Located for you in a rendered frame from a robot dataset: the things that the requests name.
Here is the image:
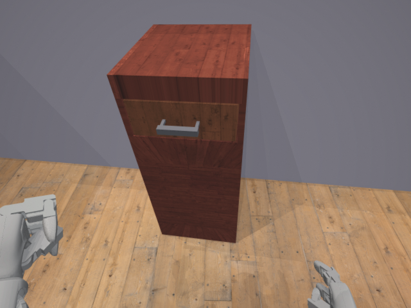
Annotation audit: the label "left robot forearm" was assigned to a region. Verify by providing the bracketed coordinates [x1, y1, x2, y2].
[0, 277, 29, 308]

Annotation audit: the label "left robot hand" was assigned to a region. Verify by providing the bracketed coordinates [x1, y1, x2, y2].
[0, 194, 63, 278]

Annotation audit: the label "drawer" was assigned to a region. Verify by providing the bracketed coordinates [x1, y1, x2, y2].
[123, 99, 240, 141]

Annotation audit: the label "cabinet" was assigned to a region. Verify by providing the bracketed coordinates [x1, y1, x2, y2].
[107, 24, 252, 243]

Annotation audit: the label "right robot hand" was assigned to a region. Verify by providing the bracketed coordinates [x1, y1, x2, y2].
[308, 261, 357, 308]

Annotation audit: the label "handle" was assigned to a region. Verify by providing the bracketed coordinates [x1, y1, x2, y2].
[156, 119, 200, 137]

